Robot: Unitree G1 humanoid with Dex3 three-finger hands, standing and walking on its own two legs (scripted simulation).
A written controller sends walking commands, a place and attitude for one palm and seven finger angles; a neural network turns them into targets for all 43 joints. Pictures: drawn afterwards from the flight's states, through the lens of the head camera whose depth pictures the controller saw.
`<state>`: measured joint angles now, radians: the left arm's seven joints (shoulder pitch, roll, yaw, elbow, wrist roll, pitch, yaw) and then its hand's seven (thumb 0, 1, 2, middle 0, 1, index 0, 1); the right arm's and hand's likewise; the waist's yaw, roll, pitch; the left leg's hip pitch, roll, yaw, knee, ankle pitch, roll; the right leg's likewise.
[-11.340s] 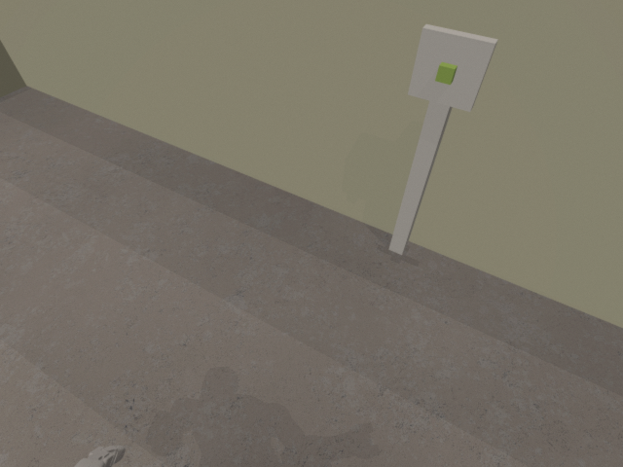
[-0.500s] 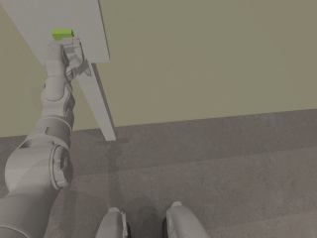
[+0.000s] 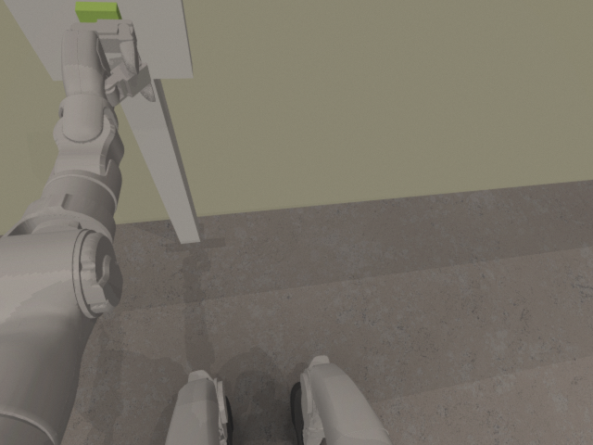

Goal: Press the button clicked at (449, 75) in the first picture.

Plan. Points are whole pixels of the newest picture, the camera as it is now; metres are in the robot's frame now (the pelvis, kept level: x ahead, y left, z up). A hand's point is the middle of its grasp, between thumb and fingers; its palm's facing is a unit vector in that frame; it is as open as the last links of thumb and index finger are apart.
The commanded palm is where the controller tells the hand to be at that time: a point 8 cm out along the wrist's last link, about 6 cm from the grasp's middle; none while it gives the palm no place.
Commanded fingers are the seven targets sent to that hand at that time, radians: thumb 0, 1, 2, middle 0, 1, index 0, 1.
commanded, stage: pull the fist back off the button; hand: left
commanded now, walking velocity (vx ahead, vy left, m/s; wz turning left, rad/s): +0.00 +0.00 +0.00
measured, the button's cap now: (103, 18) +0.62 +0.15 +0.13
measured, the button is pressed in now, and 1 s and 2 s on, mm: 9 0 0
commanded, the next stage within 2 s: draw the hand back to the body in 1.04 s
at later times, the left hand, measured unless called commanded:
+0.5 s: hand (148, 86) +0.55 +0.11 +0.09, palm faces +0.03 -1.00 -0.02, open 3.2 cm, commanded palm +0.51 +0.16 +0.09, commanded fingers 0.00 0.90 0.90 -1.30 -1.50 -1.30 -1.50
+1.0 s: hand (156, 140) +0.47 +0.10 +0.09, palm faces +0.01 -1.00 -0.02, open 3.1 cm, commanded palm +0.45 +0.16 +0.09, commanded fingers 0.00 0.90 0.90 -1.30 -1.50 -1.30 -1.50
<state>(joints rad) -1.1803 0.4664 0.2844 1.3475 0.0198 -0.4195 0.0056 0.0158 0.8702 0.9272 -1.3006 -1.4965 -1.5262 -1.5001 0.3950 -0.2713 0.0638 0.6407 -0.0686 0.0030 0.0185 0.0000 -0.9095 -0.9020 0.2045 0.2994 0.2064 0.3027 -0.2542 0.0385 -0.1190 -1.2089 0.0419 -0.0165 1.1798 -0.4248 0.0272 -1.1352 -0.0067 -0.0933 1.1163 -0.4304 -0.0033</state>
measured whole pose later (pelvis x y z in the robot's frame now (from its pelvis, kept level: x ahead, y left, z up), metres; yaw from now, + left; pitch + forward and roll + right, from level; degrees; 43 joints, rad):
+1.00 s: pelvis +0.06 -0.02 +0.04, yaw +0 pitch +18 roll -1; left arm -0.47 0.16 0.14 0.74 -0.10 -0.45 -0.02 0.02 0.90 0.90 -1.30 -1.50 -1.30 -1.50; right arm 0.28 -0.24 -0.01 0.58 -0.01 0.05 0.03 0.00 -0.91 -0.90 0.20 0.30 0.20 0.30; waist -0.06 0.03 -0.14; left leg -0.85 0.04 0.03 1.00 -0.47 0.00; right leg -0.81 0.00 -0.05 0.98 -0.49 -0.02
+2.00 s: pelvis +0.07 +0.00 +0.11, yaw +1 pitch -2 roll +0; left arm 0.29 0.27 0.09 -0.21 -0.06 -0.04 0.09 0.02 0.90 0.90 -1.30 -1.50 -1.30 -1.50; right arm 0.15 -0.22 0.07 0.56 0.00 -0.04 -0.09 0.01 -0.91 -0.90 0.20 0.30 0.21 0.30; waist 0.06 0.05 -0.01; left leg -0.16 0.00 0.04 0.45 -0.27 0.02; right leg -0.12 -0.02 -0.04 0.43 -0.28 0.00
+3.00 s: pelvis +0.05 +0.00 +0.11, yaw +0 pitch +1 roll -1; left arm 0.61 0.34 0.31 -0.50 -0.04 -0.16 0.11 0.02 0.89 0.90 -1.31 -1.50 -1.31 -1.50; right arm 0.19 -0.25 0.00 0.57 -0.01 -0.01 -0.08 0.01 -0.91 -0.90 0.20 0.30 0.21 0.30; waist 0.01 0.06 0.00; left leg -0.23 0.02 0.05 0.44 -0.22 0.02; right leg -0.19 0.00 -0.03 0.39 -0.21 0.01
